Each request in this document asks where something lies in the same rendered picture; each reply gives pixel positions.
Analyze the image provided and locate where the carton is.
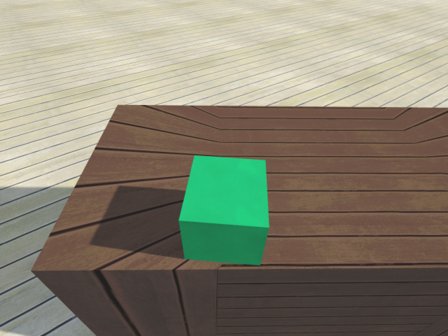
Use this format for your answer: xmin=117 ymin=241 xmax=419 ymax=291
xmin=178 ymin=155 xmax=270 ymax=265

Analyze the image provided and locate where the pedestal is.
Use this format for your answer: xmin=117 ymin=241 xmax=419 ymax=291
xmin=31 ymin=105 xmax=448 ymax=336

